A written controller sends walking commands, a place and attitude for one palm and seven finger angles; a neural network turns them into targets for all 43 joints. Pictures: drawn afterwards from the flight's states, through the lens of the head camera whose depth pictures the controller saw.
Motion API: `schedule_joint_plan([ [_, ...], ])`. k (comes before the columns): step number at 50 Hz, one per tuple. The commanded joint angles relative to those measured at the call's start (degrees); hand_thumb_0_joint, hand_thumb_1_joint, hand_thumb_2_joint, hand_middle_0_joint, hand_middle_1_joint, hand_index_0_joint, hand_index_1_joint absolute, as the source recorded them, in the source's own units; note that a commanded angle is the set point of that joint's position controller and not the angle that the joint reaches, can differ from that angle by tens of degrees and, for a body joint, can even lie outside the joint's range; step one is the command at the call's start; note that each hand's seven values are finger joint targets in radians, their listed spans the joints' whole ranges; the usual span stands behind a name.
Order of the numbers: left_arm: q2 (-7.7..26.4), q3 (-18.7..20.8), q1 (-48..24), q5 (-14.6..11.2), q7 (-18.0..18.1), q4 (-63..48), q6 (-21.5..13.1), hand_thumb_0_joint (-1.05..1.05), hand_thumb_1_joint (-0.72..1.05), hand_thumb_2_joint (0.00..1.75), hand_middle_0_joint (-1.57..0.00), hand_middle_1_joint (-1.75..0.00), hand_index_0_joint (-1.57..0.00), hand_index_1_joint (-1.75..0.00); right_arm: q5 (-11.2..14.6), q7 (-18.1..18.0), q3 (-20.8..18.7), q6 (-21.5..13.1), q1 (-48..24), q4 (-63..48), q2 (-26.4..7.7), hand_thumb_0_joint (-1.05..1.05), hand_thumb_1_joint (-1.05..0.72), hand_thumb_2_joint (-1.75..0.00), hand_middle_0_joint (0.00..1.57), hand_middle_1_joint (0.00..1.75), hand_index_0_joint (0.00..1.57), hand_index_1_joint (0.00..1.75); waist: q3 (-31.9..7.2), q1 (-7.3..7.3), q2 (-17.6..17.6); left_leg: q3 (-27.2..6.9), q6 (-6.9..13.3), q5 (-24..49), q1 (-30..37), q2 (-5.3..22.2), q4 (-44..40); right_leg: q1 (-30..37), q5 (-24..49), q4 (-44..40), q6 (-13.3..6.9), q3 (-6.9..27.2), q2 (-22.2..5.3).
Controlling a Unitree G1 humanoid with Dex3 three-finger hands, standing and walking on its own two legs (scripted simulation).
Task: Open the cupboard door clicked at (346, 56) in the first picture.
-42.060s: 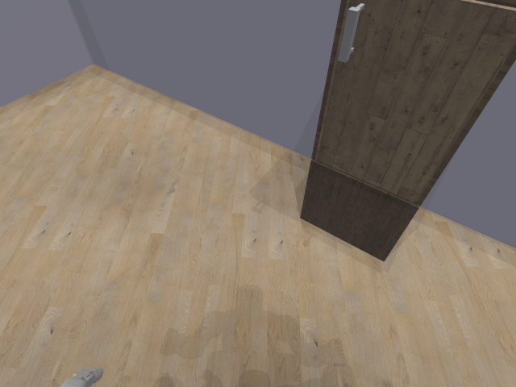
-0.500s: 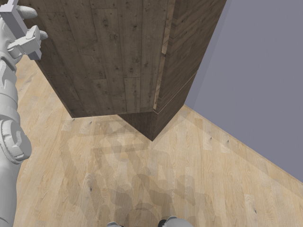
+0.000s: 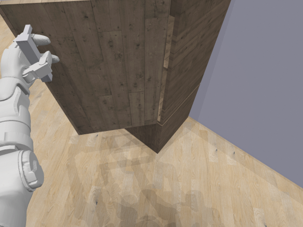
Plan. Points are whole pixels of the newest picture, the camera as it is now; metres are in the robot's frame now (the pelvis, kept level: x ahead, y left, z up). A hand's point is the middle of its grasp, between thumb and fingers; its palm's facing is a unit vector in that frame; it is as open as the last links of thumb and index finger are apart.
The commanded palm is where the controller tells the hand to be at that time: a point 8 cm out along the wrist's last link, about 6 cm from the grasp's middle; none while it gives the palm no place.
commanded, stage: pull the door open along its arc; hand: left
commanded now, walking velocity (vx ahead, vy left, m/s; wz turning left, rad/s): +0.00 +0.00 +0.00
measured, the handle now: (37, 54) +0.53 +0.25 +0.16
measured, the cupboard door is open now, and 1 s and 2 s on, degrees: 50 71 93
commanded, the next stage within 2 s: open thumb and fingers to let go in 1.26 s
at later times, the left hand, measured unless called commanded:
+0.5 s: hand (48, 75) +0.45 +0.21 +0.16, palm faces +0.07 -1.00 +0.00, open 5.5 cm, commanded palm +0.42 +0.26 +0.15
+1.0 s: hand (65, 102) +0.37 +0.16 +0.16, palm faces +0.45 -0.89 +0.05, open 5.6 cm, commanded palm +0.29 +0.18 +0.15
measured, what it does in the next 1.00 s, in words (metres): stands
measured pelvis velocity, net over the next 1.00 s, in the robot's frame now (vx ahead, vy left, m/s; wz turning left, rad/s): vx -0.02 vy -0.01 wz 0.02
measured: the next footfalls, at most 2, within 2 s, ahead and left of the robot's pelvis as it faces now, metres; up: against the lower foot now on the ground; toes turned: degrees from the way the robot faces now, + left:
none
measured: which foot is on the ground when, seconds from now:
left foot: down 0.00-1.00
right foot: down 0.00-1.00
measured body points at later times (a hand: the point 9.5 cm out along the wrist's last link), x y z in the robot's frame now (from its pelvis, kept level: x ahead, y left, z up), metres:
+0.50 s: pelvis -0.03 -0.01 +0.00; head +0.03 -0.01 +0.44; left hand +0.44 +0.26 +0.16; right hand +0.03 -0.28 -0.12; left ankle -0.03 +0.10 -0.72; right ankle -0.02 -0.13 -0.72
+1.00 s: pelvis -0.02 -0.01 +0.01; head -0.01 -0.03 +0.46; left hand +0.34 +0.20 +0.16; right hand +0.12 -0.24 -0.11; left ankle -0.03 +0.10 -0.72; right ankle -0.02 -0.13 -0.72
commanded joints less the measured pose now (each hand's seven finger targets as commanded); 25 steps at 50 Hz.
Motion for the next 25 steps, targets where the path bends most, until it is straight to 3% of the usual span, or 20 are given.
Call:
schedule_joint_plan([
  [1, 13.4, 3.0, -10.0, -4.2, -0.2, -22.2, -1.9, 0.00, 0.90, 0.90, -0.40, -1.35, -0.40, -1.35, 1.0, -0.1, -4.1, -1.8, 2.1, -7.5, -9.4, 0.00, -0.90, -0.90, 0.20, 0.30, 0.20, 0.30, -25.2, 5.83, 1.9, -4.3, 1.0, 37.6, 19.1, -1.6, -1.9, 14.8, 33.1, -0.1, -1.2, -0.7, 2.1],
  [3, 12.9, 2.2, -13.8, -4.3, 0.9, -22.7, -0.4, 0.00, 0.90, 0.90, -0.40, -1.35, -0.40, -1.35, 1.3, -0.5, -3.9, -1.8, 1.2, -6.9, -9.4, 0.00, -0.90, -0.90, 0.20, 0.30, 0.20, 0.30, -20.8, 4.44, 0.9, -4.0, 1.2, 34.2, 17.4, -1.8, -2.5, 14.0, 32.6, -0.8, -1.0, -0.7, 2.0],
  [6, 11.1, -0.3, -21.8, -2.7, 3.1, -20.5, 0.9, 0.00, 0.90, 0.90, -0.40, -1.35, -0.40, -1.35, 1.2, -1.1, -3.8, -2.2, 0.8, -5.3, -9.2, 0.00, -0.90, -0.90, 0.20, 0.30, 0.20, 0.30, -16.5, 2.02, 0.0, -4.2, 1.1, 26.0, 16.3, -2.2, -3.0, 10.4, 26.9, -1.7, -1.0, -0.7, 1.9],
  [8, 11.6, -1.1, -28.9, -1.0, 4.6, -18.4, 0.3, 0.00, 0.90, 0.90, -0.40, -1.35, -0.40, -1.35, 0.8, -1.6, -3.6, -2.5, 1.1, -3.9, -9.1, 0.00, -0.90, -0.90, 0.20, 0.30, 0.20, 0.30, -16.8, 0.85, 2.2, -4.6, 1.0, 24.5, 17.1, -2.5, -2.6, 8.8, 25.2, -1.7, -1.1, -0.4, 1.5],
  [10, 9.4, -2.9, -28.8, -0.3, 4.9, -15.0, -0.8, 0.00, 0.90, 0.90, -0.40, -1.35, -0.40, -1.35, 0.6, -1.7, -3.3, -3.2, 1.0, -3.6, -8.8, 0.00, -0.90, -0.90, 0.20, 0.30, 0.20, 0.30, -17.1, 0.95, 2.3, -5.1, 0.8, 22.8, 17.4, -2.7, -2.7, 7.8, 22.8, -1.6, -1.4, -0.5, 1.4],
  [13, 9.2, -3.4, -31.5, -0.6, 4.5, -12.1, -3.7, 0.00, 0.90, 0.90, -0.40, -1.35, -0.40, -1.35, 0.5, -1.8, -3.0, -4.0, 0.7, -3.0, -8.9, 0.00, -0.90, -0.90, 0.20, 0.30, 0.20, 0.30, -19.2, 0.56, 0.6, -5.4, 0.9, 21.5, 17.5, -2.9, -2.2, 8.3, 22.4, -1.2, -1.3, -0.1, 1.2],
  [18, 11.4, -2.9, -34.6, -0.4, 3.4, -9.7, -7.2, 0.00, 0.90, 0.90, -0.40, -1.35, -0.40, -1.35, 0.5, -2.0, -2.7, -4.9, 0.3, -2.5, -9.2, 0.00, -0.90, -0.90, 0.20, 0.30, 0.20, 0.30, -20.7, 0.49, 2.3, -5.7, 0.9, 20.6, 17.2, -3.1, -1.5, 7.9, 22.0, -0.6, -1.3, 0.5, 1.2],
  [23, 12.7, -2.5, -34.5, -0.7, 2.4, -6.8, -8.2, 0.00, 0.90, 0.90, -0.40, -1.35, -0.40, -1.35, 0.6, -2.4, -2.7, -5.3, 0.9, -2.1, -9.6, 0.00, -0.90, -0.90, 0.20, 0.30, 0.20, 0.30, -20.6, 0.35, 0.7, -5.8, 1.0, 17.1, 14.7, -3.1, -2.0, 8.3, 19.6, -1.0, -1.1, 0.7, 1.2],
  [25, 12.5, -2.2, -32.6, -0.8, 2.0, -7.2, -8.2, 0.00, 0.90, 0.90, -0.40, -1.35, -0.40, -1.35, 0.6, -2.4, -2.8, -5.4, 1.0, -2.3, -9.6, 0.00, -0.90, -0.90, 0.20, 0.30, 0.20, 0.30, -21.1, 1.20, 2.0, -5.7, 0.8, 16.8, 14.7, -3.2, -2.4, 8.8, 19.1, -0.9, -1.3, 0.4, 1.2],
])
